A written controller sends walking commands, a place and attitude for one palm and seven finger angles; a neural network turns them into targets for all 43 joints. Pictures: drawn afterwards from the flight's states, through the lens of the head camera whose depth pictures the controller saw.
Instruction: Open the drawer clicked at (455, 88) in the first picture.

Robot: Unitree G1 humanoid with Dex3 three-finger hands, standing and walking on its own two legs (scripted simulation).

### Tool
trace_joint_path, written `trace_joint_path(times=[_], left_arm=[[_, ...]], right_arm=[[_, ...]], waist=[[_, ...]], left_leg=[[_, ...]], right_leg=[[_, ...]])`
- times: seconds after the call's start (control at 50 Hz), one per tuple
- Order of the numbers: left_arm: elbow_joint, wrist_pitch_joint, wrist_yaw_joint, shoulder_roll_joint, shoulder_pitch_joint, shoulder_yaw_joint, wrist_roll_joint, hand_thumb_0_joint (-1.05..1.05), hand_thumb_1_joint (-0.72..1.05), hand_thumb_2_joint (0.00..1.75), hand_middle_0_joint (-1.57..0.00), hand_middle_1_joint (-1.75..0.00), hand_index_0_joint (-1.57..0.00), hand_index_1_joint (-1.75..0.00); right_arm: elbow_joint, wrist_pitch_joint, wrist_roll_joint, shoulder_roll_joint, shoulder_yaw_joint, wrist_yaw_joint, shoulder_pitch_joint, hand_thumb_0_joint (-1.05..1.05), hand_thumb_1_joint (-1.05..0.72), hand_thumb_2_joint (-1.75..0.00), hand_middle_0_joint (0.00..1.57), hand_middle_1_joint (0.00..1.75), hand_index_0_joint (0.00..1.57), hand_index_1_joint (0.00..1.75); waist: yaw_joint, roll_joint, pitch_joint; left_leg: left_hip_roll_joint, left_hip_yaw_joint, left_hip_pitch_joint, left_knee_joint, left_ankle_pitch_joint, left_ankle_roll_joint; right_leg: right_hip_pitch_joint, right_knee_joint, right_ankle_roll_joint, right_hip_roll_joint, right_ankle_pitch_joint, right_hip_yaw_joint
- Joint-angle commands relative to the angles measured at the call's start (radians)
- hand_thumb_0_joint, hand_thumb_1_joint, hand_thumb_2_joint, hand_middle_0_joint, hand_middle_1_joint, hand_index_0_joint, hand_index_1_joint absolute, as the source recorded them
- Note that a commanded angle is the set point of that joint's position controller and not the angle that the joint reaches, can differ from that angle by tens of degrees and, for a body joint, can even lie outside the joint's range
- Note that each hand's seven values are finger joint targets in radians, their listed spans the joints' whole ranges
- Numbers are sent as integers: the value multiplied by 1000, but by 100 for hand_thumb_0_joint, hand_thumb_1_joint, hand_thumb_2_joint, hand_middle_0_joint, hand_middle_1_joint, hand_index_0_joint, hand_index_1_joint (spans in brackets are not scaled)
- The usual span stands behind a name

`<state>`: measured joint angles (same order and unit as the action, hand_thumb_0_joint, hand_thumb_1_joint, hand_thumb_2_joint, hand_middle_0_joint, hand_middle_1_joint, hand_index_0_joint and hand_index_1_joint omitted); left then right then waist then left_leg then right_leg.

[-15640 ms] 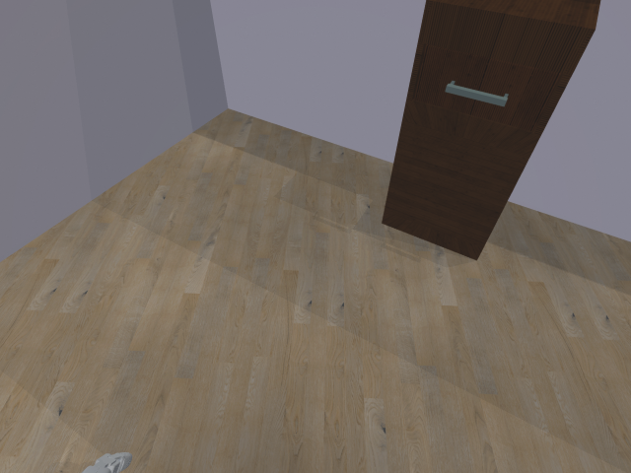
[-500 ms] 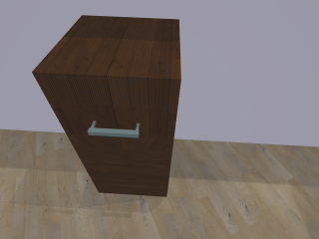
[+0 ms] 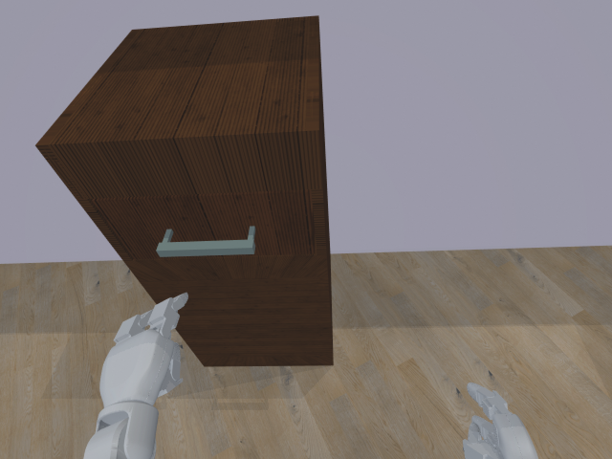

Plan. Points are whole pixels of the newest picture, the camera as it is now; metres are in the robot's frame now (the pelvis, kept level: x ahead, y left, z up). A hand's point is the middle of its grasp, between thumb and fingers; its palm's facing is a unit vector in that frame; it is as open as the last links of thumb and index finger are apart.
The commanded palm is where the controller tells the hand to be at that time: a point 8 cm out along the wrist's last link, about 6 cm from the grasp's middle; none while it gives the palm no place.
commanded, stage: raise the hand with hooked fingers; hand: left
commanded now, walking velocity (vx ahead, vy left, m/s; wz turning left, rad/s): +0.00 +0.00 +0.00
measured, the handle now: (208, 240) +0.50 +0.22 -0.05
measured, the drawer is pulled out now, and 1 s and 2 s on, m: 0.00 0.00 0.00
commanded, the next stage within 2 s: move the hooked fingers above the handle in 1.60 s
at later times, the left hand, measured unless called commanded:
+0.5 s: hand (152, 376) +0.22 +0.22 +0.02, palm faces +0.04 -0.08 -1.00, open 10.8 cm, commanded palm +0.18 +0.23 +0.06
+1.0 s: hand (108, 323) +0.27 +0.27 +0.07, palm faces +0.08 -0.08 -0.99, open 13.5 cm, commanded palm +0.24 +0.27 +0.12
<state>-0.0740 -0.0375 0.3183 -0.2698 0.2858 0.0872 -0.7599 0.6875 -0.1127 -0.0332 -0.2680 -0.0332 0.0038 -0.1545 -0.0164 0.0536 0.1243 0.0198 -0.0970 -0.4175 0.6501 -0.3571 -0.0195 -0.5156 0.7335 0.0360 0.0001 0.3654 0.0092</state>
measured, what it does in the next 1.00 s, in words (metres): stands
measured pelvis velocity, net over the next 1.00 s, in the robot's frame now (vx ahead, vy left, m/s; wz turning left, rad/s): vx -0.02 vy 0.03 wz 0.02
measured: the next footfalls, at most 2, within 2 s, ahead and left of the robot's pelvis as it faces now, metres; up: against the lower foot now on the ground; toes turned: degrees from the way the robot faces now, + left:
none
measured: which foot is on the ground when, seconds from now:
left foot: down 0.00-1.00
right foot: down 0.00-1.00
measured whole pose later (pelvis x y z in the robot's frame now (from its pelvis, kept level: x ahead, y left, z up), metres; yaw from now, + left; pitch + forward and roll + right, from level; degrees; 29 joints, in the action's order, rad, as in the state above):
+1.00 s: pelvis -0.02 +0.03 +0.01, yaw +1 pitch +4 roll +0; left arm -0.10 -0.08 0.22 -0.40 0.00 0.10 -0.99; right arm 0.60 0.11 0.00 -0.23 -0.01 -0.04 -0.11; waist -0.07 0.06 0.05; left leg 0.05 -0.04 -0.33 0.60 -0.34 -0.06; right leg -0.39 0.62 0.00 -0.02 0.30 -0.01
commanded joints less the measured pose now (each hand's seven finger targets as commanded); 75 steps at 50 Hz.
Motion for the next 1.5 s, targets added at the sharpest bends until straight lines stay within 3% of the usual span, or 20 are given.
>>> trace_joint_path(times=[0.0, 0.04, 0.06, 0.08, 0.14, 0.2, 0.26, 0.36, 0.42, 0.52, 0.62, 0.66, 0.76, 0.88, 0.96, 1.08, 1.16, 1.26, 1.3, 1.48], left_arm=[[39, 90, 42, -117, 377, -70, -237, 0, 53, 74, -23, -54, -23, -54], [173, 113, 111, -232, 275, -160, -312, 0, 48, 72, -23, -57, -23, -57], [246, 112, 152, -251, 198, -177, -341, 0, 46, 71, -23, -58, -23, -58], [259, 111, 189, -244, 157, -181, -356, 0, 43, 70, -23, -60, -23, -60], [389, 139, 289, -277, -168, -199, -391, 0, 36, 67, -24, -64, -24, -64], [344, 194, 312, -260, -249, -167, -358, 0, 29, 64, -24, -69, -24, -69], [286, 164, 273, -252, -262, -138, -290, 0, 22, 61, -25, -74, -25, -74], [110, -40, 109, -250, -205, -89, -231, 0, 11, 56, -26, -81, -26, -81], [120, -83, 17, -290, -149, -121, -207, 0, 4, 53, -26, -86, -26, -86], [153, -4, -45, -328, -134, -175, -211, 0, -8, 48, -27, -93, -27, -93], [248, 106, 40, -345, -283, -220, -235, 0, -20, 43, -28, -100, -28, -100], [250, 117, 80, -330, -330, -210, -242, 0, -24, 41, -28, -103, -28, -103], [181, 60, 88, -290, -402, -148, -240, 0, -36, 36, -29, -111, -29, -111], [162, -39, -26, -310, -473, -102, -224, 0, -50, 30, -30, -120, -30, -120], [207, -46, -86, -357, -537, -125, -241, 0, -50, 30, -30, -120, -30, -120], [156, -51, -164, -365, -630, -122, -221, 0, -50, 30, -30, -120, -30, -120], [200, -34, -213, -393, -734, -112, -218, 0, -50, 30, -30, -120, -30, -120], [177, 11, -265, -352, -600, -100, -178, 0, -50, 30, -30, -120, -30, -120], [172, 32, -276, -360, -578, -115, -167, 0, -50, 30, -30, -120, -30, -120], [269, 115, -164, -430, -625, -211, -189, 0, -50, 30, -30, -120, -30, -120]], right_arm=[[-261, 73, 8, -86, -33, 49, 151, 0, -90, -90, 20, 30, 20, 30], [-289, 109, -6, -81, -30, 55, 164, 0, -90, -90, 20, 30, 20, 30], [-306, 129, -21, -72, -32, 53, 163, 0, -90, -90, 20, 30, 20, 30], [-313, 140, -27, -52, -28, 46, 160, 0, -90, -90, 20, 30, 20, 30], [-293, 165, -49, -45, -33, 17, 163, 0, -90, -90, 20, 30, 20, 30], [-276, 149, -44, -41, -35, -8, 159, 0, -90, -90, 20, 30, 20, 30], [-263, 142, -36, -47, -36, -24, 170, 0, -90, -90, 20, 30, 20, 30], [-265, 176, 3, -58, -3, -43, 200, 0, -90, -90, 20, 30, 20, 30], [-276, 182, 14, -59, 15, -59, 196, 0, -90, -90, 20, 30, 20, 30], [-269, 169, 10, -56, 24, -64, 175, 0, -90, -90, 20, 30, 20, 30], [-250, 144, -2, -55, -10, -62, 141, 0, -90, -90, 20, 30, 20, 30], [-240, 139, -4, -58, -21, -58, 135, 0, -90, -90, 20, 30, 20, 30], [-217, 143, 11, -80, -40, -45, 123, 0, -90, -90, 20, 30, 20, 30], [-228, 169, 31, -85, -23, -52, 145, 0, -90, -90, 20, 30, 20, 30], [-235, 187, 25, -78, -7, -49, 142, 0, -90, -90, 20, 30, 20, 30], [-225, 211, 32, -76, 7, -42, 123, 0, -90, -90, 20, 30, 20, 30], [-224, 216, 30, -80, 7, -38, 116, 0, -90, -90, 20, 30, 20, 30], [-218, 213, 25, -85, -1, -23, 86, 0, -90, -90, 20, 30, 20, 30], [-217, 218, 26, -92, -4, -19, 85, 0, -90, -90, 20, 30, 20, 30], [-208, 209, 17, -89, -20, -19, 80, 0, -90, -90, 20, 30, 20, 30]], waist=[[-151, -259, 72], [-165, -50, 137], [-151, 14, 205], [-141, 10, 232], [-55, -14, 255], [-1, -51, 219], [25, -67, 232], [-18, -160, 176], [-59, -195, 172], [-80, -168, 77], [-69, -16, 137], [-52, -9, 146], [-34, -29, 160], [-52, -52, 124], [-67, -7, 152], [-53, -14, 85], [-50, 62, 159], [-56, 7, 165], [-57, -14, 131], [-79, 43, 223]], left_leg=[[40, 56, -197, 8, 187, 19], [57, 55, -168, 53, 202, 17], [60, 55, -153, 81, 219, 11], [64, 58, -150, 103, 203, 5], [64, 96, -122, 206, 162, -12], [61, 107, -120, 269, 89, -21], [59, 99, -160, 261, 63, -26], [54, 78, -206, 115, 52, -18], [43, 74, -173, 33, 86, -17], [35, 80, -141, -42, 81, -16], [44, 81, -40, -47, 125, -19], [46, 81, -7, -43, 123, -20], [25, 92, 66, -73, 173, -19], [6, 115, 125, -145, 252, -8], [-8, 134, 202, -166, 392, 11], [-21, 145, 233, -198, 494, 33], [-24, 159, 303, -198, 575, 45], [-36, 174, 329, -186, 725, 52], [-37, 168, 298, -194, 693, 50], [-17, 163, 298, -183, 638, 46]], right_leg=[[154, -45, 39, -1, -253, 118], [129, -4, 52, 9, -246, 140], [124, 16, 53, 10, -277, 156], [114, 22, 49, 9, -274, 168], [-35, 32, 42, 5, -210, 226], [-117, 3, 31, -9, -109, 247], [-36, -32, 10, -18, -127, 235], [169, -146, -21, -39, -128, 227], [282, -158, -32, -46, -189, 195], [290, -192, -22, -43, -137, 168], [254, -199, 3, -29, -110, 138], [212, -196, 5, -21, -88, 106], [164, -164, 9, 2, -148, 16], [220, -178, 11, 8, -207, -19], [261, -184, 17, 11, -261, -29], [278, -226, 17, 19, -299, -45], [308, -239, 18, 16, -315, -45], [316, -250, 10, 19, -377, -53], [309, -255, 8, 20, -370, -55], [328, -240, 16, 19, -369, -37]])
